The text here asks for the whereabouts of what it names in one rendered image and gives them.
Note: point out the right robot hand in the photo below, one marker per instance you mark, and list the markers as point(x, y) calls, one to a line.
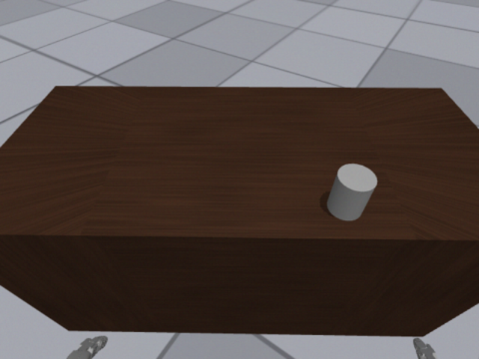
point(424, 351)

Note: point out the left robot hand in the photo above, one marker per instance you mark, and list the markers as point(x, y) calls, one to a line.
point(88, 348)

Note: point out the can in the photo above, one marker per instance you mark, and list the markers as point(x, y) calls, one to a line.
point(352, 188)

